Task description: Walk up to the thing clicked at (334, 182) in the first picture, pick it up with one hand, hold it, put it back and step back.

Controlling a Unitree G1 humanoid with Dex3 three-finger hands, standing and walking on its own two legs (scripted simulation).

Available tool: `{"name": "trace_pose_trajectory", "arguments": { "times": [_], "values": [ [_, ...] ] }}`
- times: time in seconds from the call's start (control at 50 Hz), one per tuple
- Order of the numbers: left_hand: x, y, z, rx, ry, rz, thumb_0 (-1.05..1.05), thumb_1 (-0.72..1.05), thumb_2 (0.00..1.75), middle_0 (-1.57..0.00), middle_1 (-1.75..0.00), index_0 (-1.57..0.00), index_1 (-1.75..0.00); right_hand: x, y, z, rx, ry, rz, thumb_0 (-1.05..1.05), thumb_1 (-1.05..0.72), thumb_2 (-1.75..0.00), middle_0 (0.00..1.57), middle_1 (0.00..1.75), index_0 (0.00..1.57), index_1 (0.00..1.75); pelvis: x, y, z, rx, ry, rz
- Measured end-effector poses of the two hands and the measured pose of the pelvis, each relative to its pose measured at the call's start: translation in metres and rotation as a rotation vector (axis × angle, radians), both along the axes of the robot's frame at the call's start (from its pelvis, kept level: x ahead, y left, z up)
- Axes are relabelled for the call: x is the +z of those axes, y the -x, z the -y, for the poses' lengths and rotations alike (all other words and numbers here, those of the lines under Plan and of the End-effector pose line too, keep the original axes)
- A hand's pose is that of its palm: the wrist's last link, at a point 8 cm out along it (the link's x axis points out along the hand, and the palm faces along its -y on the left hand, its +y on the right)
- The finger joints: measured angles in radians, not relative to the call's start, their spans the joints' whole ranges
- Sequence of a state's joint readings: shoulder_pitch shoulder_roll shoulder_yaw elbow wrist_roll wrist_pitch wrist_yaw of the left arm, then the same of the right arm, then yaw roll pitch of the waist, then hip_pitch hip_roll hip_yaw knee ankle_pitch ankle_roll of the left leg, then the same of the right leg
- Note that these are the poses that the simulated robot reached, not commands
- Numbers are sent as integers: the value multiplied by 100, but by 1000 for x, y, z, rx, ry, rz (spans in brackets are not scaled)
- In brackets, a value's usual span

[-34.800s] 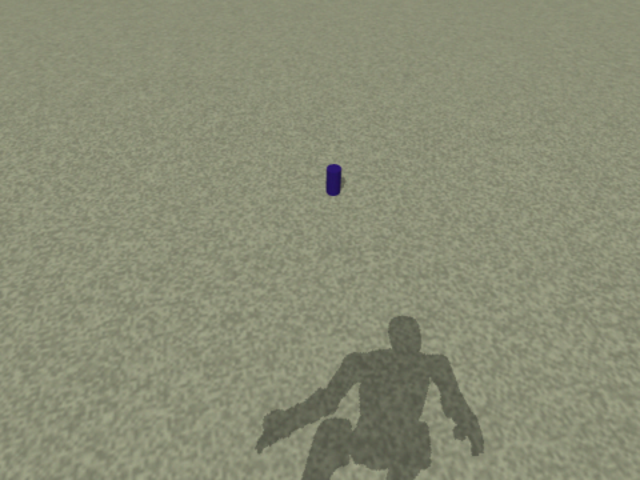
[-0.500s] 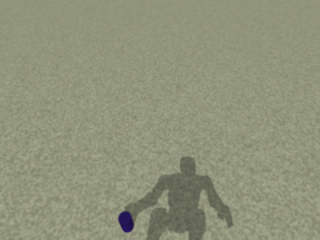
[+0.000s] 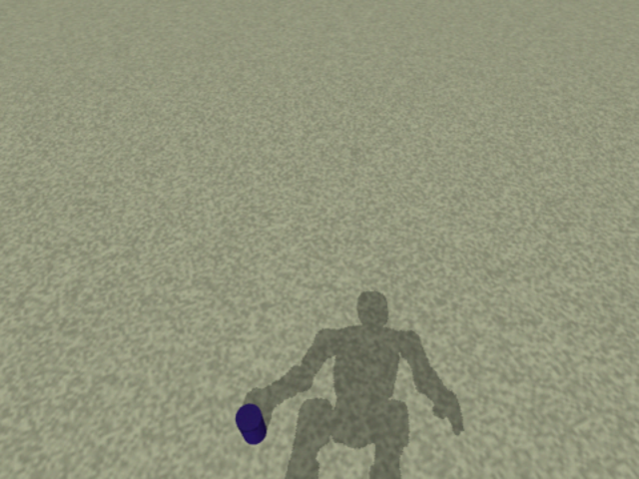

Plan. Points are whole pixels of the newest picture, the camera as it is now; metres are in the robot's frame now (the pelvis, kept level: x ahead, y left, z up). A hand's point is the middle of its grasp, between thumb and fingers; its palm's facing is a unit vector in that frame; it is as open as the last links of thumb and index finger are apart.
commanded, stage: step back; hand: left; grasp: from the side
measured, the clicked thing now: (251, 424) +0.41 +0.21 -0.71
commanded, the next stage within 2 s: none
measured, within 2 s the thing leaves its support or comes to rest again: neither
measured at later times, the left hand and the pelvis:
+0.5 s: hand out of the picture +0.05 +0.29 -0.17, palm faces +0.01 -0.92 -0.39, open 7.4 cm; pelvis -0.09 +0.02 -0.03, yaw +4 degrees
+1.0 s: hand out of the picture -0.07 +0.31 -0.16, palm faces -0.06 -0.91 -0.40, open 7.4 cm; pelvis -0.18 +0.05 -0.02, yaw -2 degrees
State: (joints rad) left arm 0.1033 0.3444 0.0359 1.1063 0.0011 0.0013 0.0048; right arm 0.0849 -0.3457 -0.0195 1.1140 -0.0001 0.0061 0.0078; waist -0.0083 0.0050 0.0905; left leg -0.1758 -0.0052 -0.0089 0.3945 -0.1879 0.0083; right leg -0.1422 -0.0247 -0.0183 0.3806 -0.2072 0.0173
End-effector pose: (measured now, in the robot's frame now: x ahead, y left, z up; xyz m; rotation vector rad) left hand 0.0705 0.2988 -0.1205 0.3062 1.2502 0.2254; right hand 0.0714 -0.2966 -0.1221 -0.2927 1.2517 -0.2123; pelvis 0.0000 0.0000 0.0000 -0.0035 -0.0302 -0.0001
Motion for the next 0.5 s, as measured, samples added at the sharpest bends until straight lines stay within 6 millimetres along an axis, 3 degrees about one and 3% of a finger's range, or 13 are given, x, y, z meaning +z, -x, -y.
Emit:
{"name": "trace_pose_trajectory", "arguments": {
  "times": [0.14, 0.3, 0.38, 0.5],
  "values": [
    [-4, 4, -11, -23, -47, 9, 0, 90, 89, -20, -30, -20, -30, -6, 4, 16, 5, 24, 12, 0, -91, -90, 21, 30, 20, 30, -11, 25, 4, 1, -7, -8],
    [-4, 27, -4, -49, -65, 41, 0, 90, 89, -20, -30, -20, -30, -17, 15, 30, 28, 36, 41, 0, -91, -90, 21, 30, 20, 30, -22, 53, 9, 10, -14, 6],
    [-1, 36, -8, -49, -63, 51, 0, 90, 89, -20, -30, -20, -30, -13, 34, 22, 32, 30, 29, 0, -91, -90, 20, 30, 20, 30, -18, 66, 0, 20, -22, -13],
    [-10, 33, -30, -48, -51, 151, 0, 90, 89, -20, -30, -20, -30, -13, 83, 4, 65, 78, -61, 0, -91, -90, 21, 30, 20, 30, -26, 89, -20, 66, 9, -36]
  ]
}}
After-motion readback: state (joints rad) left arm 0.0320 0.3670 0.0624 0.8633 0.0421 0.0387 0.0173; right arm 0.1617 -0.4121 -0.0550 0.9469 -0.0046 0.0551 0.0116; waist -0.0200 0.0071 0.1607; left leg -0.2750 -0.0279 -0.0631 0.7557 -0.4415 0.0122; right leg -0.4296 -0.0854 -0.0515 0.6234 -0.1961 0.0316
